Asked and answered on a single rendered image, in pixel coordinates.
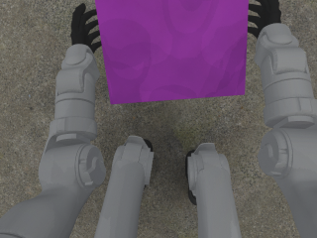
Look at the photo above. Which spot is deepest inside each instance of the left robot shin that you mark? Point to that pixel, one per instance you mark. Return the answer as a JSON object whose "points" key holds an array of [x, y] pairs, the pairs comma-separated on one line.
{"points": [[120, 150]]}

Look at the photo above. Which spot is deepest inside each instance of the right robot foot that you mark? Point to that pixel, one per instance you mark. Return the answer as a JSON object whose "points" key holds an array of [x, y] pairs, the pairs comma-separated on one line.
{"points": [[192, 197]]}

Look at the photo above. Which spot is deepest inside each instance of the left robot forearm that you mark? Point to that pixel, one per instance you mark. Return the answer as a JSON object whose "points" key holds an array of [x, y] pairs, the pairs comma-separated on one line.
{"points": [[74, 103]]}

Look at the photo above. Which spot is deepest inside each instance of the carton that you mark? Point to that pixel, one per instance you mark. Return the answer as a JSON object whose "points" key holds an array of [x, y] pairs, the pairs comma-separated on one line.
{"points": [[159, 50]]}

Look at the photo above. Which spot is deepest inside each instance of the robot right hand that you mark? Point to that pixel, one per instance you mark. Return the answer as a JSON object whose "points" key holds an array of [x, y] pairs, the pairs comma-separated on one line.
{"points": [[269, 13]]}

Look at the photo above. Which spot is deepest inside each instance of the right robot upper arm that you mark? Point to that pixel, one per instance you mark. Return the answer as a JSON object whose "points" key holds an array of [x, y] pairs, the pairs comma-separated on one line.
{"points": [[289, 155]]}

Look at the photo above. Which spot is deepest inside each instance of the robot left hand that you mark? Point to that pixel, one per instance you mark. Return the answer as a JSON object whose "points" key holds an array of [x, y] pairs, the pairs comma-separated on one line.
{"points": [[80, 30]]}

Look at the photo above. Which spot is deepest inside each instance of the right robot forearm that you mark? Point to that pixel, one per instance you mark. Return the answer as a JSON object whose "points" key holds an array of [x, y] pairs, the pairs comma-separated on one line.
{"points": [[286, 82]]}

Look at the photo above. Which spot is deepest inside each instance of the left robot upper arm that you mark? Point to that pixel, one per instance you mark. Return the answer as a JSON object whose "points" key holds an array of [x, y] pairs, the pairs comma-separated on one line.
{"points": [[67, 175]]}

